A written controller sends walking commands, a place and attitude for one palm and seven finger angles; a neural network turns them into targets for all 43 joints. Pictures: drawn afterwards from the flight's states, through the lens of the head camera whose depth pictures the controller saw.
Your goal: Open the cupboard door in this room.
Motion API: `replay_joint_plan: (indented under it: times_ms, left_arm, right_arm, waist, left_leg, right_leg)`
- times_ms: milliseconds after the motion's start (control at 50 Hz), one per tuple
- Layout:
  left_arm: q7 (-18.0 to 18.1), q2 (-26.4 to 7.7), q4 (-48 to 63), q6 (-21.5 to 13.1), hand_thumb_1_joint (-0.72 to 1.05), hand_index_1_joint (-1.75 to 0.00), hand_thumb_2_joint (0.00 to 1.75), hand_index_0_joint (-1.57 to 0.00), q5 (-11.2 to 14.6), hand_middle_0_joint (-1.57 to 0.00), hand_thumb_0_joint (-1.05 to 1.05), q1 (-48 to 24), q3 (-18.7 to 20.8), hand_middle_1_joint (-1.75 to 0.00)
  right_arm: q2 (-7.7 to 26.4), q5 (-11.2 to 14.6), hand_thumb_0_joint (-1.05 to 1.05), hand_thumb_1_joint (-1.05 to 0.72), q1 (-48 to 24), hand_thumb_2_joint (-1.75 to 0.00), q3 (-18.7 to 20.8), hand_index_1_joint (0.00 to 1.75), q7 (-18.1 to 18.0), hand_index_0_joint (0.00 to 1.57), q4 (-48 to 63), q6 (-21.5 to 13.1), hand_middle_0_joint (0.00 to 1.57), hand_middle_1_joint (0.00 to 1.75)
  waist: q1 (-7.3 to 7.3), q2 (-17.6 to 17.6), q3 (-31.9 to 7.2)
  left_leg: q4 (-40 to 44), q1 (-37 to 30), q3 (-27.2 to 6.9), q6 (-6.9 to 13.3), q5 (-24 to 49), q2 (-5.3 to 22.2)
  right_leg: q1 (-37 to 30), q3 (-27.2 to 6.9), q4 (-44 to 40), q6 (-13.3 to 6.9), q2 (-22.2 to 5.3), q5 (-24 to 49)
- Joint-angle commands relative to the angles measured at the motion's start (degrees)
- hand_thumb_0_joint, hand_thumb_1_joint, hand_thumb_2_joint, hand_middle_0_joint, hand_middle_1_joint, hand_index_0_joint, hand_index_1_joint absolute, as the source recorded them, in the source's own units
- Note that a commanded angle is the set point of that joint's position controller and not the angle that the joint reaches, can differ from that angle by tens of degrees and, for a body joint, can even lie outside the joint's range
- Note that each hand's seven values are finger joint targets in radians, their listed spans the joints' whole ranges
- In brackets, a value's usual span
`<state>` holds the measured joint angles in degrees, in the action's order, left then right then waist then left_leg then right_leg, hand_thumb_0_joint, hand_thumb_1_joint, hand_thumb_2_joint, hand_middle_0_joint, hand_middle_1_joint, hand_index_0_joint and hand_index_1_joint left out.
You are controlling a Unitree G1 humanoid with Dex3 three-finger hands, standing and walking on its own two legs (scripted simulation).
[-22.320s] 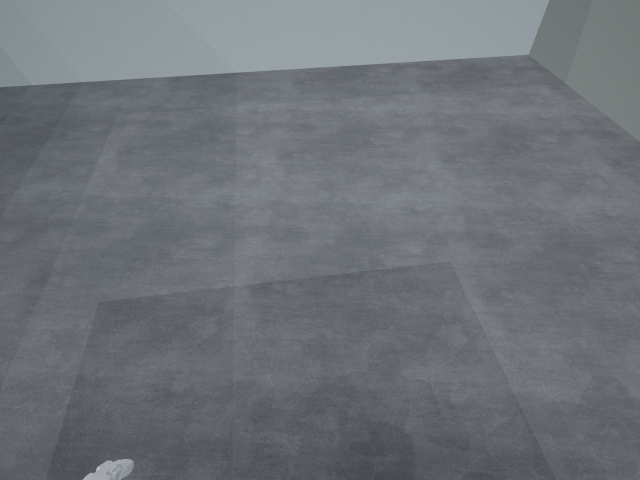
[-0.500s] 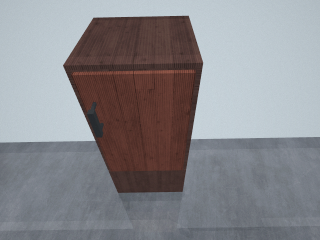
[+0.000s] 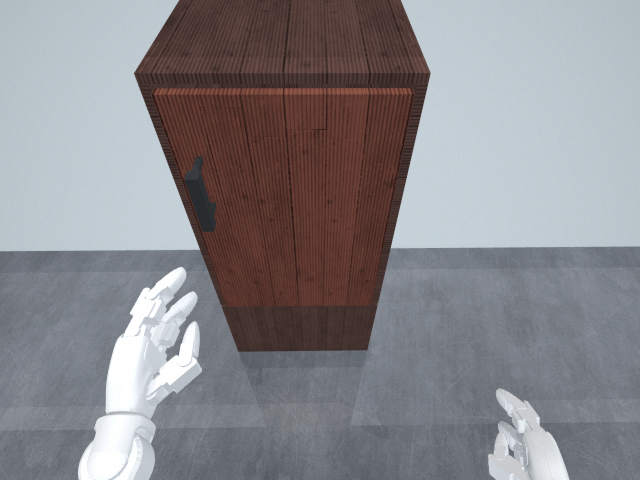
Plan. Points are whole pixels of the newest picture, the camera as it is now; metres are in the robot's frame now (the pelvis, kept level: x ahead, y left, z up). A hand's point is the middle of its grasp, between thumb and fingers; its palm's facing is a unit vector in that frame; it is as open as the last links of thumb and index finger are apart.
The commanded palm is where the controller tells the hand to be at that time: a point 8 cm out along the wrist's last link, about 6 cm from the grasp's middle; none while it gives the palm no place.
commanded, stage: raise the hand with hooked fingers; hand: left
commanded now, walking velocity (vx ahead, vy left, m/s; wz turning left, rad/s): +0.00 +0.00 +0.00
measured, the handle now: (203, 194) +0.55 +0.22 +0.02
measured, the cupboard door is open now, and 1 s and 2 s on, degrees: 0 0 0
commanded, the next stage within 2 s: move the hooked fingers beside the handle in 1.82 s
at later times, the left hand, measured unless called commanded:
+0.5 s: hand (170, 396) +0.23 +0.20 -0.02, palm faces -0.07 -1.00 +0.01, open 10.7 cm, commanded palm +0.19 +0.27 +0.00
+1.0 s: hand (101, 365) +0.25 +0.27 +0.03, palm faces +0.11 -0.99 -0.06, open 13.5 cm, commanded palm +0.22 +0.32 +0.02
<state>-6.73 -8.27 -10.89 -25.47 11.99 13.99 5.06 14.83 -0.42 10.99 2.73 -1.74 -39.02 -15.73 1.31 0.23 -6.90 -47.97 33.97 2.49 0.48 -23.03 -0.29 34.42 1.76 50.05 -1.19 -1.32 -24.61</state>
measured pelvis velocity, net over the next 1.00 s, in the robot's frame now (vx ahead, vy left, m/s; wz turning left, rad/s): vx -0.01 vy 0.02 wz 0.02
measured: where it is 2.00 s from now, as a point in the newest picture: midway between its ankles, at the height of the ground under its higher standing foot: outside the picture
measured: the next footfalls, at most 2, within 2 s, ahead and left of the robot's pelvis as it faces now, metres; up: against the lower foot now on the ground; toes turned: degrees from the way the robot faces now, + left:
none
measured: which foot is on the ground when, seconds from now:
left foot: down 0.00-1.00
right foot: down 0.00-1.00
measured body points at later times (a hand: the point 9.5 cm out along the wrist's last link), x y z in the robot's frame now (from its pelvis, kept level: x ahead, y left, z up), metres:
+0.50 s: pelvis -0.04 +0.01 -0.05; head +0.04 +0.02 +0.39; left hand +0.23 +0.25 -0.01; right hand +0.13 -0.20 -0.14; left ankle +0.01 +0.12 -0.70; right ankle +0.00 -0.10 -0.70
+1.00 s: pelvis -0.01 +0.02 -0.03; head +0.05 +0.03 +0.41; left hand +0.24 +0.32 +0.04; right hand +0.18 -0.21 -0.10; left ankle +0.01 +0.12 -0.70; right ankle +0.00 -0.10 -0.70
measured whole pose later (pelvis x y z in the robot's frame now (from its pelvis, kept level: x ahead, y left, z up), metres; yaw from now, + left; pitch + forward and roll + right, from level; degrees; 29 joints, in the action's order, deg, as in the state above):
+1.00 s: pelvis -0.01 +0.02 -0.03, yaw +1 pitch +14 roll -3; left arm -18.0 -18.6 -9.6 -20.2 18.8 9.2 18.8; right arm 14.6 1.1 13.7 -1.8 -3.3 -29.8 -11.6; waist 0.0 -1.4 -7.9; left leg -62.9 48.5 -0.8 1.7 -28.4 0.8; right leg 45.2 4.8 59.1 -0.2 -0.4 -27.8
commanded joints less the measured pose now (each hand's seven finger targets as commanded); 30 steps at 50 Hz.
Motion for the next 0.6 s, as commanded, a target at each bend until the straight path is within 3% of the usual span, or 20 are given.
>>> replay_joint_plan:
  times_ms: [0,20,60,80,140,160,180,200,220,260,280,340,360,400,420,460,520,580]
  left_arm:
    - [-11.35,-6.04,-2.00,-8.05,0.55,-0.53,0.75,-0.22,2.47,-0.22,0.00,16.55,6.73,-0.53]
    - [-11.22,-7.83,1.48,-6.50,0.53,-0.54,0.74,-0.23,2.01,-0.23,0.00,13.41,7.58,-0.54]
    - [-9.09,-10.27,10.86,-3.79,0.48,-0.57,0.72,-0.23,1.75,-0.23,0.00,4.46,7.85,-0.57]
    - [-7.51,-9.93,15.07,-3.21,0.46,-0.58,0.71,-0.23,1.65,-0.23,0.00,1.11,7.23,-0.58]
    - [-2.35,-10.31,29.48,-6.70,0.39,-0.63,0.68,-0.24,1.23,-0.24,0.00,-7.73,7.12,-0.63]
    - [-1.36,-11.74,34.56,-8.19,0.36,-0.64,0.67,-0.24,1.00,-0.24,0.00,-12.66,6.78,-0.64]
    - [-1.09,-10.31,35.66,-9.35,0.34,-0.66,0.66,-0.24,0.47,-0.24,0.00,-10.88,5.06,-0.66]
    - [-1.51,-8.49,35.06,-10.07,0.32,-0.68,0.65,-0.24,0.24,-0.24,0.00,-9.55,2.31,-0.68]
    - [-2.51,-8.51,33.72,-10.23,0.29,-0.69,0.64,-0.24,0.18,-0.24,0.00,-9.55,0.85,-0.69]
    - [-5.74,-9.02,27.96,-8.02,0.25,-0.72,0.62,-0.25,0.36,-0.25,0.00,-11.18,-1.08,-0.72]
    - [-7.25,-10.25,23.71,-5.93,0.22,-0.74,0.61,-0.25,0.58,-0.25,0.00,-10.42,-0.17,-0.74]
    - [-11.22,-12.38,12.02,3.84,0.15,-0.78,0.58,-0.25,2.01,-0.25,0.00,-6.22,3.50,-0.78]
    - [-12.09,-13.77,8.68,7.50,0.13,-0.80,0.57,-0.25,2.76,-0.25,0.00,-3.38,6.23,-0.80]
    - [-11.81,-15.75,13.49,12.07,0.08,-0.82,0.55,-0.26,5.10,-0.26,0.00,-1.78,11.03,-0.82]
    - [-10.80,-15.77,15.76,13.08,0.06,-0.84,0.54,-0.26,6.18,-0.26,0.00,-0.93,12.96,-0.84]
    - [-7.44,-16.70,19.91,11.78,0.01,-0.87,0.52,-0.26,7.61,-0.26,0.00,0.08,16.79,-0.87]
    - [-2.82,-15.13,23.99,4.76,-0.06,-0.92,0.49,-0.27,6.01,-0.27,0.00,-0.61,15.81,-0.92]
    - [-2.60,-14.12,19.84,-1.14,-0.13,-0.96,0.46,-0.27,2.94,-0.27,0.00,-5.10,11.76,-0.96]
  right_arm:
    - [7.35,0.70,0.00,-0.90,-4.78,-0.90,2.76,0.30,2.03,0.20,15.26,-1.54,0.20,0.30]
    - [7.36,0.90,0.00,-0.90,-5.31,-0.90,2.53,0.30,1.97,0.20,17.29,-0.61,0.20,0.30]
    - [7.09,1.10,0.00,-0.90,-5.78,-0.90,2.14,0.30,1.51,0.20,20.64,0.72,0.20,0.30]
    - [6.76,1.04,0.00,-0.90,-5.64,-0.90,2.02,0.30,1.30,0.20,22.07,1.15,0.20,0.30]
    - [5.31,0.55,0.00,-0.90,-1.74,-0.90,1.30,0.30,0.37,0.20,21.23,1.72,0.20,0.30]
    - [5.59,0.16,0.00,-0.90,-1.18,-0.90,1.03,0.30,-0.19,0.20,20.62,1.81,0.20,0.30]
    - [5.49,0.11,0.00,-0.90,-0.79,-0.90,0.80,0.30,-0.72,0.20,20.03,1.62,0.20,0.30]
    - [5.43,0.13,0.00,-0.90,-0.12,-0.90,0.30,0.30,-1.11,0.20,19.39,1.23,0.20,0.30]
    - [5.92,0.14,0.00,-0.90,0.02,-0.90,-0.13,0.30,-1.37,0.20,18.48,0.83,0.20,0.30]
    - [6.84,0.37,0.00,-0.90,-0.43,-0.90,-1.10,0.30,-2.03,0.20,17.15,0.48,0.20,0.30]
    - [7.24,0.81,0.00,-0.90,0.00,-0.90,-1.26,0.30,-2.36,0.20,16.51,0.45,0.20,0.30]
    - [8.13,2.17,0.00,-0.90,-0.33,-0.90,-1.69,0.30,-3.33,0.20,16.96,1.18,0.20,0.30]
    - [8.23,2.46,0.00,-0.90,-0.93,-0.90,-1.73,0.30,-3.57,0.20,17.73,1.52,0.20,0.30]
    - [7.84,2.82,0.00,-0.90,-1.73,-0.90,-1.50,0.30,-3.55,0.20,19.79,2.24,0.20,0.30]
    - [7.24,2.72,0.00,-0.90,-1.87,-0.90,-1.47,0.30,-3.52,0.20,20.40,2.43,0.20,0.30]
    - [5.73,2.07,0.00,-0.90,-2.01,-0.90,-1.53,0.30,-3.20,0.20,20.09,2.38,0.20,0.30]
    - [4.86,1.17,0.00,-0.90,-0.03,-0.90,-1.15,0.30,-2.16,0.20,17.95,1.64,0.20,0.30]
    - [6.39,0.35,0.00,-0.90,1.19,-0.90,-0.90,0.30,-1.38,0.20,15.93,1.27,0.20,0.30]
  waist:
    - [-6.92,3.18,-7.05]
    - [-7.21,1.59,-8.81]
    - [-6.40,-1.53,-10.97]
    - [-5.66,-3.35,-11.91]
    - [-2.51,-9.35,-15.36]
    - [-0.49,-6.65,-15.89]
    - [-0.15,-7.07,-16.56]
    - [1.39,-6.18,-15.03]
    - [2.18,-7.57,-13.20]
    - [3.97,-7.05,-10.28]
    - [4.19,-5.08,-9.19]
    - [1.75,1.03,-9.02]
    - [-0.37,1.33,-9.78]
    - [-3.77,0.07,-16.09]
    - [-4.67,0.06,-17.96]
    - [-6.28,-0.78,-19.71]
    - [-4.31,-2.51,-16.91]
    - [-0.66,-2.77,-10.04]
  left_leg:
    - [-5.62,9.26,0.55,-1.01,7.95,-2.61]
    - [-6.34,10.93,0.90,-0.64,6.14,-2.85]
    - [-7.26,11.96,0.09,-0.08,2.40,-2.57]
    - [-7.68,11.89,-0.28,0.22,0.10,-2.11]
    - [-9.26,7.29,-3.12,0.99,0.63,-0.39]
    - [-10.36,7.75,-4.31,1.30,0.15,0.23]
    - [-10.63,6.78,-4.60,1.43,0.19,0.56]
    - [-10.74,6.74,-5.25,1.50,0.02,0.88]
    - [-10.96,7.56,-5.61,1.42,-1.19,0.91]
    - [-11.52,10.11,-6.47,1.58,-3.98,0.84]
    - [-11.37,11.88,-6.69,1.41,-6.07,0.84]
    - [-8.98,16.17,-6.59,1.23,-10.17,0.21]
    - [-7.98,15.89,-6.12,1.18,-8.60,-0.16]
    - [-5.95,12.10,-5.09,0.92,-3.41,-0.86]
    - [-5.21,10.55,-4.87,0.86,-0.58,-0.83]
    - [-4.81,8.45,-5.14,0.47,5.28,-0.33]
    - [-5.33,6.49,-5.18,0.10,10.10,0.62]
    - [-6.74,8.98,-5.81,0.25,5.95,1.04]
  right_leg:
    - [1.42,-0.43,3.47,-1.30,0.43,10.98]
    - [2.25,-0.90,4.36,-1.22,0.43,8.55]
    - [4.97,-1.87,5.33,-1.10,0.92,2.42]
    - [7.06,-2.39,4.97,-0.89,0.95,-1.02]
    - [10.60,-1.46,6.03,-0.97,1.87,-0.14]
    - [12.33,-1.38,6.76,-0.77,2.38,-0.63]
    - [13.25,-1.48,6.51,-0.95,2.57,-1.16]
    - [14.77,-0.65,6.63,-0.91,2.76,-1.01]
    - [15.94,-0.64,6.37,-0.88,2.86,-1.86]
    - [16.83,-0.17,5.88,-0.76,3.18,-3.93]
    - [16.88,-0.06,5.21,-0.48,3.12,-5.72]
    - [13.17,-1.00,1.93,0.21,2.56,-11.12]
    - [10.56,-1.05,1.09,0.01,2.54,-10.76]
    - [4.62,-0.45,0.36,0.11,2.01,-6.80]
    - [2.48,0.18,0.61,0.14,2.08,-3.77]
    - [-0.05,1.25,2.43,-0.32,2.55,2.57]
    - [3.61,2.22,4.34,-0.54,2.70,7.62]
    - [10.92,2.61,5.45,-0.63,2.93,3.12]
